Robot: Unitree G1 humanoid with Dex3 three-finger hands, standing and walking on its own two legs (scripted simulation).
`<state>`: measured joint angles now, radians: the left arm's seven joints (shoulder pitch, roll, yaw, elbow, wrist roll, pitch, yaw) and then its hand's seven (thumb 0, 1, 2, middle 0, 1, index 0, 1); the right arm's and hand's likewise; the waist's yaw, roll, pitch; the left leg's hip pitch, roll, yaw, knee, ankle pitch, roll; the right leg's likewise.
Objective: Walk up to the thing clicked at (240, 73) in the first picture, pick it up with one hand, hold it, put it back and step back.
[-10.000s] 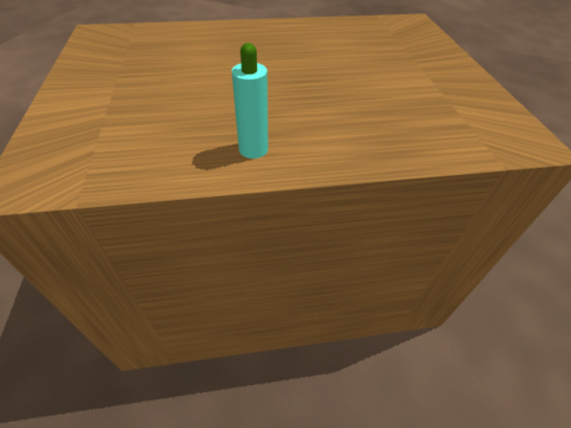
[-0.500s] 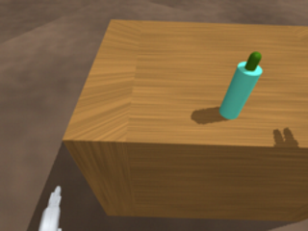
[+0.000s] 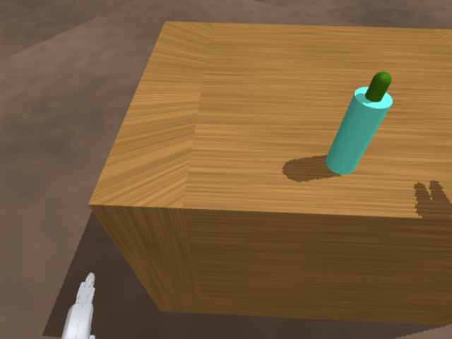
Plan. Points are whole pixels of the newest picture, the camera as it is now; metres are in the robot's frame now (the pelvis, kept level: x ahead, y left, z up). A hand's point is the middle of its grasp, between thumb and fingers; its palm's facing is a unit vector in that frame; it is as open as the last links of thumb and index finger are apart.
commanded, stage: go down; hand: right
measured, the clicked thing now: (359, 125) +0.46 -0.21 +0.14
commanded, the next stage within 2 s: approach in 0.98 s
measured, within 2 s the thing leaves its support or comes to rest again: neither
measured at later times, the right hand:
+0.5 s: hand out of the picture +0.36 -0.41 +0.21, palm faces +0.25 +0.97 +0.00, open 17.7 cm
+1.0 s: hand out of the picture +0.36 -0.41 +0.21, palm faces +0.26 +0.97 +0.00, open 17.7 cm
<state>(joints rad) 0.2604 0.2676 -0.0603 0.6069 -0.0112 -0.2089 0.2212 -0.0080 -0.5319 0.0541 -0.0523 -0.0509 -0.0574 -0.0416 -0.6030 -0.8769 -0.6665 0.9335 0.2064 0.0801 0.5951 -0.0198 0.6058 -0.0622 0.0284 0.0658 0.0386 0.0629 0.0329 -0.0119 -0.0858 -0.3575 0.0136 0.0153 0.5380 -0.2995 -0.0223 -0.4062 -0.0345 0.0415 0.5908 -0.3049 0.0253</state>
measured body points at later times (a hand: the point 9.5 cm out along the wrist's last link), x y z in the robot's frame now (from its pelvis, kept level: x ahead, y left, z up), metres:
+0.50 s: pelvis +0.00 +0.00 +0.00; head +0.03 -0.01 +0.45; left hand +0.15 +0.26 -0.07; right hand +0.34 -0.46 +0.21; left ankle -0.02 +0.14 -0.73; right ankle -0.01 -0.13 -0.73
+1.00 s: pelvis +0.00 +0.00 +0.00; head +0.03 -0.01 +0.45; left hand +0.15 +0.26 -0.07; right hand +0.34 -0.46 +0.22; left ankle -0.02 +0.14 -0.73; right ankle -0.01 -0.13 -0.73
